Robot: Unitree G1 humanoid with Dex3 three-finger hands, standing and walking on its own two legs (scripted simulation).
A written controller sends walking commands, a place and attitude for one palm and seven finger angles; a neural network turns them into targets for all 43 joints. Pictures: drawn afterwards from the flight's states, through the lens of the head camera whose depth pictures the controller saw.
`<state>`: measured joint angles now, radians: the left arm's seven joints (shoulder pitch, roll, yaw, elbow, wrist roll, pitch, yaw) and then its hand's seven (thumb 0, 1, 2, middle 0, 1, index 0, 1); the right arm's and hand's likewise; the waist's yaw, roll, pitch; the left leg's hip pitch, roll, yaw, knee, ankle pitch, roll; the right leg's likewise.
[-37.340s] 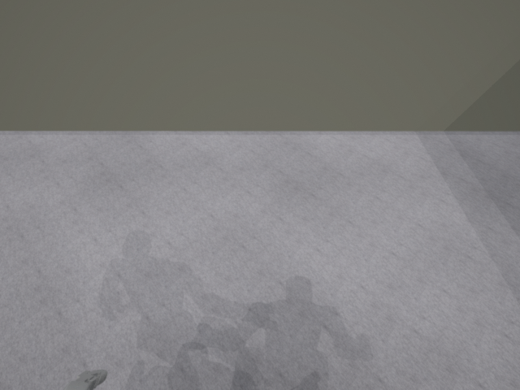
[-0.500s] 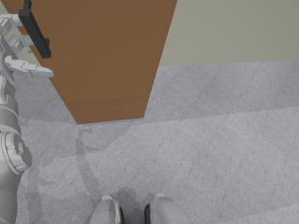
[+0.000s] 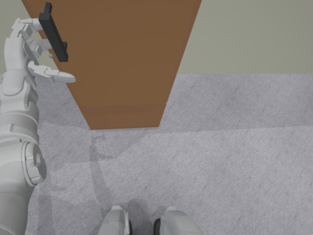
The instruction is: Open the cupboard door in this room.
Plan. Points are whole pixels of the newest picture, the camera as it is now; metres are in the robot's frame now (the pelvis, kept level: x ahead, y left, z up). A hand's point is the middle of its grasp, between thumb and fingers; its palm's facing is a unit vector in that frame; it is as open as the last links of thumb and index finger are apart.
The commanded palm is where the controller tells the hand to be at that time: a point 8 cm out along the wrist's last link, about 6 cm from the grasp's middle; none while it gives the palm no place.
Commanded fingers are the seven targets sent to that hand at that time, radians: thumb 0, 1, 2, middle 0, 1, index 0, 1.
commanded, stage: slide the fingers in behind the handle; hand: left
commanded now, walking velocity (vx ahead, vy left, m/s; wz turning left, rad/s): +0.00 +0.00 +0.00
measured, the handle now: (56, 34) +0.60 +0.22 +0.07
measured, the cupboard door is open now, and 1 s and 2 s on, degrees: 0 0 33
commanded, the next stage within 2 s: close the thumb around the handle in 0.40 s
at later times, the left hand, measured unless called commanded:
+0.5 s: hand (66, 52) +0.55 +0.19 +0.07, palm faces +0.04 -1.00 -0.01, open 14.0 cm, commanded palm +0.52 +0.22 +0.07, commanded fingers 0.00 -0.44 0.32 -0.30 -1.21 -0.30 -1.21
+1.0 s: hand (64, 52) +0.54 +0.19 +0.07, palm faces +0.05 -1.00 -0.01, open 7.6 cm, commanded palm +0.52 +0.22 +0.07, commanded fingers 0.00 0.90 0.90 -0.40 -1.35 -0.40 -1.35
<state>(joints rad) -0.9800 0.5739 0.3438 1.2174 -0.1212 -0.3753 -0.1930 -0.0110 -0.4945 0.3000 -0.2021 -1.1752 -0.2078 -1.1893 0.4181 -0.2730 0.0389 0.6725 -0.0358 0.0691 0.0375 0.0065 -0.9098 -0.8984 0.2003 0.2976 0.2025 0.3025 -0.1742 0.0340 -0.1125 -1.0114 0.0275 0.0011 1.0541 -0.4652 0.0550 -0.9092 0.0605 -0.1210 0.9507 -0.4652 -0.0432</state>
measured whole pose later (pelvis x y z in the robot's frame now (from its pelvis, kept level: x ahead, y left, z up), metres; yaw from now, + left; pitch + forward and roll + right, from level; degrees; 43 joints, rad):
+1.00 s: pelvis +0.00 +0.00 +0.00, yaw -2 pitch +25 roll -5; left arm -0.99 0.58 0.41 1.24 -0.06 -0.37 -0.19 0.00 0.43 0.70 -0.34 -1.30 -0.35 -1.30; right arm 0.43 -0.28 0.05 0.64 -0.03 0.08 0.03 0.01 -0.91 -0.90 0.20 0.30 0.20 0.30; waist -0.21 0.04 -0.11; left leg -1.02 0.04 0.03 1.06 -0.47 0.06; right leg -0.93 0.07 -0.09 0.96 -0.47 -0.04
